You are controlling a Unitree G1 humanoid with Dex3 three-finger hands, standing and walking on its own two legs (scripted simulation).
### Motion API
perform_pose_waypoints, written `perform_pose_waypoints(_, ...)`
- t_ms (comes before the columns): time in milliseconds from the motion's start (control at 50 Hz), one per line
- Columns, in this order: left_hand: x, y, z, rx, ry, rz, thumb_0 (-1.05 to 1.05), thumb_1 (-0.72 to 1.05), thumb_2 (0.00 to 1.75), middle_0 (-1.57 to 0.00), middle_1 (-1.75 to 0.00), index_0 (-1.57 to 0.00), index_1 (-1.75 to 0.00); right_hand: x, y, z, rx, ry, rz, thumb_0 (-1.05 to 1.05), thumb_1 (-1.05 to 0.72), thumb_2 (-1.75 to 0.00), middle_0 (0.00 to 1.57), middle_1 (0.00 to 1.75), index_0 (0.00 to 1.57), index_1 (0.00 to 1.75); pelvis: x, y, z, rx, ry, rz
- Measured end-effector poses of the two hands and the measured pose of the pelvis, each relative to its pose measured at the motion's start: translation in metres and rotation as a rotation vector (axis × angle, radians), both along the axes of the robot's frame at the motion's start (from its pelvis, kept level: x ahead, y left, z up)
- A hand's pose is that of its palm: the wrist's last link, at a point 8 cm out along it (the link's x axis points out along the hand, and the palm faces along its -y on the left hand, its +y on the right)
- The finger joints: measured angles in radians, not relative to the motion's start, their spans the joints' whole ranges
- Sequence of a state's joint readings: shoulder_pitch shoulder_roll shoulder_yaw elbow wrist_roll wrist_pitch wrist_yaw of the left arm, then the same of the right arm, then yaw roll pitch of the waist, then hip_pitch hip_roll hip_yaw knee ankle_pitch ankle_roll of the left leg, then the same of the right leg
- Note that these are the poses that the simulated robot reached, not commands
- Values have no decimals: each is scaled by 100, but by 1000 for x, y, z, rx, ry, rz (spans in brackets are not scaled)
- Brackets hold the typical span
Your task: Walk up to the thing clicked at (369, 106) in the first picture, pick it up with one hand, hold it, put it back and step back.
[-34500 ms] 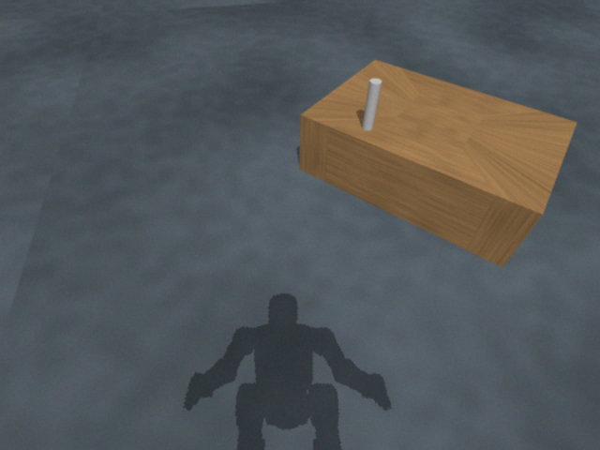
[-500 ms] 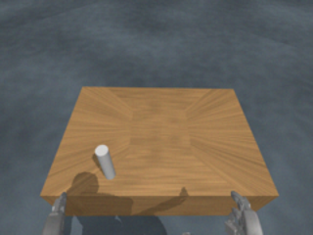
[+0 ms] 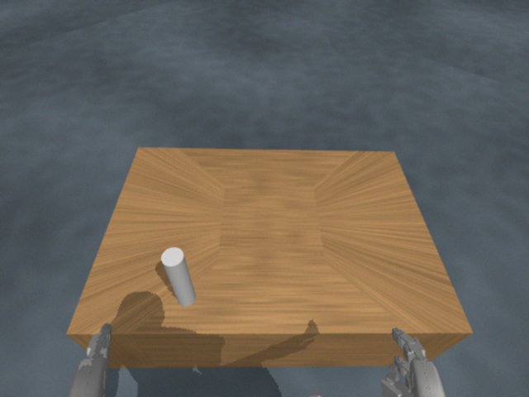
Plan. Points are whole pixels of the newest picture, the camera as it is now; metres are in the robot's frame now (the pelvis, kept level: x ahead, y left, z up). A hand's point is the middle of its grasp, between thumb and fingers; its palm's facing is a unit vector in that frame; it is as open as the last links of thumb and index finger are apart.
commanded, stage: home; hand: left
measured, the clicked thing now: (180, 279) +0.45 +0.20 -0.28
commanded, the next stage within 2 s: stand in 0.46 s
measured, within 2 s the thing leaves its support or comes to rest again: neither
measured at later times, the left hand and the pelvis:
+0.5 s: hand (134, 391) +0.16 +0.18 -0.05, palm faces +0.12 -0.95 -0.28, open 17.4 cm; pelvis +0.00 +0.00 +0.00, yaw +0 degrees
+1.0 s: hand out of the picture +0.06 +0.25 -0.11, palm faces +0.02 -0.93 -0.36, open 9.4 cm; pelvis +0.00 +0.00 +0.04, yaw +1 degrees
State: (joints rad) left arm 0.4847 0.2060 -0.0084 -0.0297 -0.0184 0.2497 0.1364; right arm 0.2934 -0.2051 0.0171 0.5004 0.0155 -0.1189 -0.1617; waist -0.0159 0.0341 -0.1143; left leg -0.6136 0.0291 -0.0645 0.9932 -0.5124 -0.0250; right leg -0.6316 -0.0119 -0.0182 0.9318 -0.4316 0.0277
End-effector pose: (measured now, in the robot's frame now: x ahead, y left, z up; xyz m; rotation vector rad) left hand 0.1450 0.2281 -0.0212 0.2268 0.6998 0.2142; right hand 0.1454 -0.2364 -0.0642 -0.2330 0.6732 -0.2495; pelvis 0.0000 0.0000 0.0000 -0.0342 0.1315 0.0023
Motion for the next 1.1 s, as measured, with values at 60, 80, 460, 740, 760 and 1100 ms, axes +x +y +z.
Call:
perform_pose_waypoints(60, 0, 1, 1, 1, -4, -1, -1, -54, 6, -5, -6, -5, -6, 0, 0, 0, -2, -2, 1, 2, -90, -90, 20, 30, 21, 30, 0, 0, 0, -1, 1, 0)
perform_pose_waypoints(80, 0, 1, 0, 1, -2, -1, -1, -54, 6, -5, -6, -5, -6, 0, 0, 1, -2, -3, 1, 2, -90, -90, 20, 30, 21, 30, 0, 0, 0, 0, 1, 0)
perform_pose_waypoints(460, -3, 0, -1, -3, 10, 0, -1, -53, 6, -5, -6, -5, -6, 2, 2, 2, 0, -14, 8, 2, -90, -90, 20, 30, 21, 30, -2, 1, 0, -1, 1, 0)
perform_pose_waypoints(740, -13, 27, -37, 54, 127, -93, -1, -34, 26, -14, -18, -14, -18, -17, -21, -18, -45, 259, 142, 1, -90, -89, 21, 30, 21, 30, -7, -1, 9, 33, -95, 6)
perform_pose_waypoints(760, -18, 32, -40, 54, 155, -84, -1, -29, 31, -15, -20, -15, -20, -22, -27, -17, -45, 280, 132, 2, -90, -89, 21, 30, 21, 30, -7, 0, 11, 35, -102, 6)
perform_pose_waypoints(1100, -106, 63, -53, 38, 520, 85, 0, 75, 87, -20, -30, -20, -30, -75, -53, -9, -24, 534, 31, 1, -91, -89, 20, 30, 20, 30, 2, -2, 44, 30, -172, 28)
